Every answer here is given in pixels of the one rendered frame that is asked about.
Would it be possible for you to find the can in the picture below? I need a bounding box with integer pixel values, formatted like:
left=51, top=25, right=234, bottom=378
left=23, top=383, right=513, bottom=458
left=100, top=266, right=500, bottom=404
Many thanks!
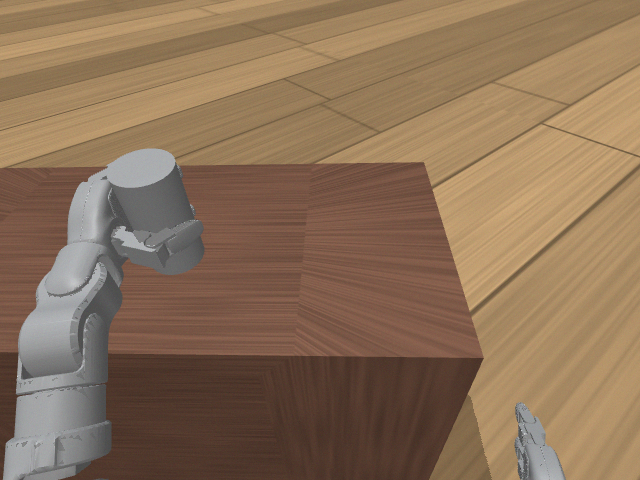
left=106, top=148, right=204, bottom=275

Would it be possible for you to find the left robot arm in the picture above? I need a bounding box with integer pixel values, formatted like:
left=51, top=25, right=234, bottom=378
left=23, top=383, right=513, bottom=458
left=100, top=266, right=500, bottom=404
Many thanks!
left=3, top=242, right=124, bottom=480

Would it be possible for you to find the right robot hand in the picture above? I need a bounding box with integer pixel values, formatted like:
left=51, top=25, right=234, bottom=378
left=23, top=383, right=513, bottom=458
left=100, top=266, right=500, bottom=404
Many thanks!
left=515, top=402, right=566, bottom=480

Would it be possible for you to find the left robot hand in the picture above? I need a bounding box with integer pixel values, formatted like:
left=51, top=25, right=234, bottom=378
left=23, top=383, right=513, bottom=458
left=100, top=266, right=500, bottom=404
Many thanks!
left=67, top=162, right=204, bottom=270

